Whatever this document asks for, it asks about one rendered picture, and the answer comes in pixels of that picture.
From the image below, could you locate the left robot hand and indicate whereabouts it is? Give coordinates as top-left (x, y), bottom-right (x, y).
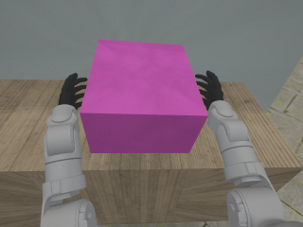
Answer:
top-left (58, 73), bottom-right (88, 109)

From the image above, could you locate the robot left upper arm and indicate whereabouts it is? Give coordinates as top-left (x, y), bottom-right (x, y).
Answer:
top-left (41, 199), bottom-right (98, 227)

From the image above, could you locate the robot left forearm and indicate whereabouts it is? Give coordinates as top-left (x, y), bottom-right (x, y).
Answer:
top-left (40, 104), bottom-right (87, 227)

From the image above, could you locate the robot right upper arm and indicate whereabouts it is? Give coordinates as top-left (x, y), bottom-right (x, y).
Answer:
top-left (226, 185), bottom-right (303, 227)

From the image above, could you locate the right robot hand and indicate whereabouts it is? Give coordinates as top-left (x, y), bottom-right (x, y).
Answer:
top-left (195, 70), bottom-right (223, 110)

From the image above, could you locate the pedestal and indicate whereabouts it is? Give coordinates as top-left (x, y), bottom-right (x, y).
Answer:
top-left (0, 79), bottom-right (303, 227)

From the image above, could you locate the robot right forearm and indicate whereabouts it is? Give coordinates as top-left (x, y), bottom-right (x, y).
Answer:
top-left (207, 100), bottom-right (286, 219)

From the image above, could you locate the carton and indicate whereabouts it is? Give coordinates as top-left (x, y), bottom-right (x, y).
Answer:
top-left (80, 39), bottom-right (208, 153)

